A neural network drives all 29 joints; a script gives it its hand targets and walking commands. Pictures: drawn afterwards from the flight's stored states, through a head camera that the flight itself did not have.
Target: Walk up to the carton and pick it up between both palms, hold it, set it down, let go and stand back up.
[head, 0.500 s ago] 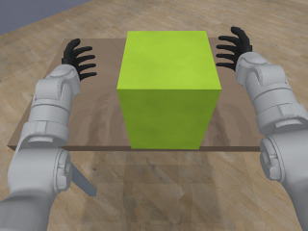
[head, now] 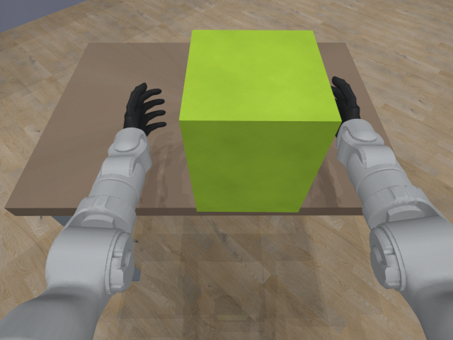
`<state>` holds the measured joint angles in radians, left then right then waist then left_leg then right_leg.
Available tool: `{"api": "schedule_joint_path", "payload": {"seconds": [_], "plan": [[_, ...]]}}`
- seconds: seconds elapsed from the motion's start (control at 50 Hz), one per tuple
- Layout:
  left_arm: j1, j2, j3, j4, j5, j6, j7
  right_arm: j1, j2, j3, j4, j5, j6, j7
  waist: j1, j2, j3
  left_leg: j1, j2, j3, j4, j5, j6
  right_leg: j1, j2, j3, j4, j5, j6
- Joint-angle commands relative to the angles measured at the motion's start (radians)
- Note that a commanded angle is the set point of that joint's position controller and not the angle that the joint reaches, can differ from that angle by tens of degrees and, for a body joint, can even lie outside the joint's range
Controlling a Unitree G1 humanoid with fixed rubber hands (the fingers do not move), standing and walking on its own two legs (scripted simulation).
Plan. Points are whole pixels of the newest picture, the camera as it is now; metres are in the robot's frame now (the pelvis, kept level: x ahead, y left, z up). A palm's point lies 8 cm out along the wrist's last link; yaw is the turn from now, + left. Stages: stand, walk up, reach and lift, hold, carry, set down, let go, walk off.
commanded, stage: reach and lift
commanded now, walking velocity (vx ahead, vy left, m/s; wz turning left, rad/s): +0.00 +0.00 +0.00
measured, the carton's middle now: (249, 128) +0.48 +0.02 +0.09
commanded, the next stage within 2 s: none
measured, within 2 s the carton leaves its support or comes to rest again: neither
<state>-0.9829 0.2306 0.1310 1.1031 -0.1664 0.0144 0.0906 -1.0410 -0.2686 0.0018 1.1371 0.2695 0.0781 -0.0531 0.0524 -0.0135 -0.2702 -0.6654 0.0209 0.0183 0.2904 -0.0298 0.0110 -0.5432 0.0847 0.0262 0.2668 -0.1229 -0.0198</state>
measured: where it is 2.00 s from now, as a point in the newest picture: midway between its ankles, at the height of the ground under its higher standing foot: outside the picture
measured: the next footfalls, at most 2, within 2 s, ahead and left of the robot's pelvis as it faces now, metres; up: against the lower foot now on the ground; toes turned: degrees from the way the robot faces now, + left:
none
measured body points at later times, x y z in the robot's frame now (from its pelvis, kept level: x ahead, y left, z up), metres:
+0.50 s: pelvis -0.02 +0.01 +0.00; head +0.06 +0.03 +0.44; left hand +0.46 +0.19 +0.12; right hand +0.49 -0.12 +0.13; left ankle +0.04 +0.11 -0.74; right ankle -0.03 -0.09 -0.74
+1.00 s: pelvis +0.00 +0.00 +0.01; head +0.07 +0.01 +0.45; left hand +0.46 +0.18 +0.12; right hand +0.49 -0.11 +0.13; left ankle +0.04 +0.11 -0.74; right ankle -0.03 -0.09 -0.74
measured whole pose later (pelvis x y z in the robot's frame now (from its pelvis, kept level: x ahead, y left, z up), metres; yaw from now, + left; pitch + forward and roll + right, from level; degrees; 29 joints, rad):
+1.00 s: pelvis +0.00 +0.00 +0.01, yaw +2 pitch +18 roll -1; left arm -1.02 -0.01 0.57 0.95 0.34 0.07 0.09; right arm -1.06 -0.01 -0.55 1.00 -0.35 0.08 -0.03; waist 0.02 0.02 -0.17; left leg -0.55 0.00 -0.01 0.23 0.00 0.02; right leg -0.41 0.07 0.00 0.19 -0.10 -0.03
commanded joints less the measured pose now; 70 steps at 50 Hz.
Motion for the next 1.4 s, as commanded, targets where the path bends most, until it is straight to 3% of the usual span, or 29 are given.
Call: {"api": "schedule_joint_path", "payload": {"seconds": [0.0, 0.08, 0.22, 0.36, 0.54, 0.68, 0.78, 0.86, 0.94, 1.0, 1.1, 1.12, 1.18, 1.22, 1.28, 1.38], "plan": [[-0.615, 0.178, -0.01, -0.364, 0.011, -0.035, 0.033, -0.59, -0.198, -0.064, -0.23, -0.017, -0.067, -0.001, 0.018, 0.084, -0.885, 1.018, 0.022, -0.037, 0.237, 0.598, -0.048, -0.162, -0.024, -0.08, -0.017, 0.406, 0.083], [-0.594, 0.147, -0.022, -0.337, 0.0, 0.0, 0.047, -0.616, -0.204, -0.073, -0.211, -0.029, -0.048, -0.002, 0.006, 0.044, -0.848, 0.949, 0.031, -0.044, 0.227, 0.506, -0.042, -0.129, -0.024, -0.081, -0.008, 0.35, 0.082], [-0.611, 0.089, -0.051, -0.273, -0.011, 0.014, 0.063, -0.653, -0.187, -0.094, -0.167, -0.05, -0.033, 0.002, -0.006, 0.03, -0.761, 0.904, 0.047, -0.053, 0.206, 0.385, -0.037, -0.13, -0.032, -0.081, -0.016, 0.227, 0.067], [-0.647, 0.024, -0.01, -0.226, 0.043, -0.012, 0.077, -0.679, -0.109, -0.143, -0.134, -0.112, -0.03, 0.007, 0.0, 0.031, -0.684, 0.854, 0.05, -0.051, 0.168, 0.288, -0.029, -0.116, -0.044, -0.082, -0.028, 0.154, 0.063], [-0.663, 0.012, 0.172, -0.268, 0.253, -0.009, 0.1, -0.668, -0.034, -0.255, -0.2, -0.276, -0.038, -0.008, 0.035, -0.005, -0.754, 0.767, 0.009, -0.014, 0.123, 0.292, -0.009, 0.046, -0.031, -0.079, -0.001, 0.286, 0.084], [-0.667, -0.055, 0.181, -0.254, 0.255, -0.025, 0.082, -0.662, 0.033, -0.245, -0.212, -0.279, -0.041, -0.018, 0.02, -0.012, -0.759, 0.789, 0.004, -0.009, 0.131, 0.356, -0.006, 0.088, -0.027, -0.079, 0.012, 0.398, 0.092], [-0.657, -0.1, 0.223, -0.267, 0.302, -0.031, 0.056, -0.639, 0.088, -0.277, -0.231, -0.328, -0.046, -0.015, 0.014, -0.009, -0.727, 0.821, 0.0, -0.011, 0.124, 0.398, -0.009, 0.1, -0.025, -0.085, -0.002, 0.431, 0.09], [-0.65, -0.203, 0.284, -0.294, 0.393, -0.033, 0.009, -0.606, 0.218, -0.34, -0.253, -0.443, -0.052, 0.015, 0.002, 0.003, -0.694, 0.837, -0.01, -0.013, 0.096, 0.406, -0.012, 0.151, -0.027, -0.098, -0.018, 0.465, 0.088], [-0.597, -0.523, 0.335, -0.3, 0.583, 0.031, -0.104, -0.508, 0.595, -0.475, -0.258, -0.724, -0.031, 0.135, -0.028, 0.053, -0.627, 0.871, -0.014, -0.04, 0.049, 0.361, -0.024, 0.244, -0.043, -0.114, -0.057, 0.448, 0.075], [-0.5, -0.568, 0.326, -0.317, 0.62, 0.08, -0.139, -0.436, 0.646, -0.499, -0.317, -0.808, -0.028, 0.18, -0.051, 0.036, -0.548, 0.884, -0.012, -0.039, 0.01, 0.353, -0.021, 0.351, -0.042, -0.12, -0.062, 0.496, 0.078], [-0.472, -0.571, 0.305, -0.321, 0.612, 0.065, -0.157, -0.402, 0.674, -0.471, -0.36, -0.821, -0.048, 0.185, -0.042, 0.024, -0.408, 0.867, -0.015, -0.031, -0.023, 0.337, -0.02, 0.378, -0.041, -0.133, -0.059, 0.532, 0.097], [-0.316, -0.595, 0.222, -0.332, 0.55, 0.051, -0.144, -0.356, 0.716, -0.404, -0.332, -0.795, -0.049, 0.204, -0.019, 0.036, -0.481, 0.785, -0.062, -0.059, -0.172, 0.407, 0.003, 0.285, -0.029, -0.093, -0.13, 0.493, 0.072], [-0.398, -0.714, 0.094, -0.358, 0.491, 0.031, -0.142, -0.367, 0.806, -0.335, -0.268, -0.755, -0.056, 0.243, -0.039, 0.05, -0.529, 0.796, -0.045, -0.058, -0.209, 0.507, 0.003, 0.262, -0.026, -0.091, -0.196, 0.491, 0.041], [-0.366, -0.779, 0.046, -0.379, 0.477, 0.041, -0.15, -0.346, 0.849, -0.318, -0.272, -0.734, -0.043, 0.249, -0.052, 0.079, -0.505, 0.865, -0.042, -0.052, -0.217, 0.531, 0.0, 0.254, -0.025, -0.09, -0.256, 0.487, 0.033], [-0.332, -0.779, 0.051, -0.409, 0.468, 0.068, -0.166, -0.321, 0.837, -0.319, -0.284, -0.706, -0.009, 0.242, -0.061, 0.048, -0.439, 0.885, -0.04, -0.055, -0.241, 0.45, 0.01, 0.283, -0.037, -0.084, -0.297, 0.455, 0.032], [-0.263, -0.73, 0.135, -0.383, 0.494, 0.094, -0.194, -0.25, 0.803, -0.315, -0.296, -0.725, 0.027, 0.219, -0.053, -0.024, -0.324, 0.704, -0.043, -0.045, -0.363, 0.339, 0.064, 0.514, -0.047, -0.077, -0.282, 0.542, 0.066]]}}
